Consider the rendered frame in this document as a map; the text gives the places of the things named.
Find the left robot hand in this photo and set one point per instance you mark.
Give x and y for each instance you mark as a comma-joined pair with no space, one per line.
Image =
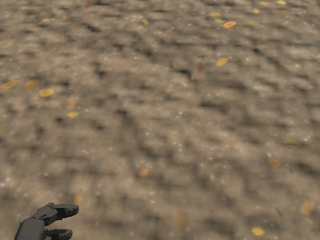
33,228

